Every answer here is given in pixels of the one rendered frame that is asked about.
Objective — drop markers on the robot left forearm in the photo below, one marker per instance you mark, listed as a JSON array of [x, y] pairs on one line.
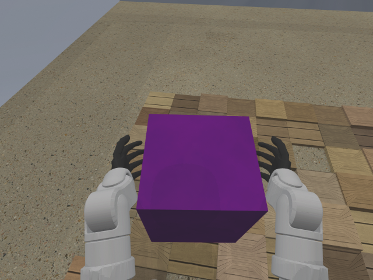
[[107, 224]]

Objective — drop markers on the robot right forearm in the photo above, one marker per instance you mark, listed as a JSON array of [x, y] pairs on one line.
[[299, 228]]

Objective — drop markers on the carton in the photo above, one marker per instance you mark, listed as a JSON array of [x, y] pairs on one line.
[[200, 179]]

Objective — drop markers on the left robot hand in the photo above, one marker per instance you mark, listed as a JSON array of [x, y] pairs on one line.
[[121, 159]]

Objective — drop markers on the right robot hand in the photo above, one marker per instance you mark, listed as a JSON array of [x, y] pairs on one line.
[[280, 161]]

